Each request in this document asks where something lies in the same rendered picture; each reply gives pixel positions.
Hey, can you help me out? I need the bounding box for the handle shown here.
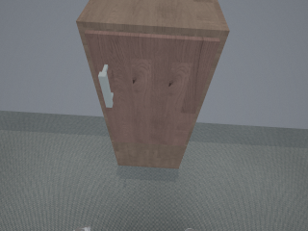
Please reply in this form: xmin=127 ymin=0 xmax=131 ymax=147
xmin=98 ymin=64 xmax=114 ymax=108

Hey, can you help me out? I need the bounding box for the cupboard door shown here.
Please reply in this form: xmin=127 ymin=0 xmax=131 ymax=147
xmin=84 ymin=30 xmax=220 ymax=146

